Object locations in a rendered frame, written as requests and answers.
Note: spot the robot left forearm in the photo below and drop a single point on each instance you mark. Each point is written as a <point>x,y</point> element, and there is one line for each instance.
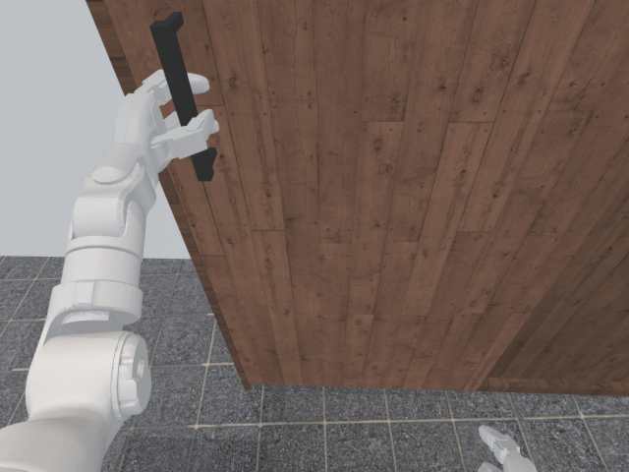
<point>99,290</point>

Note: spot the right robot hand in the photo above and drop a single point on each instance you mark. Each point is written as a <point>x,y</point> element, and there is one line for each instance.
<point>506,451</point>

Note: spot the handle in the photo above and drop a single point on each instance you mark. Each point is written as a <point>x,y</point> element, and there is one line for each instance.
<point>170,55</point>

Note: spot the robot left upper arm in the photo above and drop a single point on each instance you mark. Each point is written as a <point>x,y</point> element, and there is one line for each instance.
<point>82,389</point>

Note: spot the left robot hand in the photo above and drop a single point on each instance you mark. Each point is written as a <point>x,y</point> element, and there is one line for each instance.
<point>139,122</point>

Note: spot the wardrobe door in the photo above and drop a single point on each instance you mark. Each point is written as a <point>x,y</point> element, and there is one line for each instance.
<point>579,331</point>
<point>397,182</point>

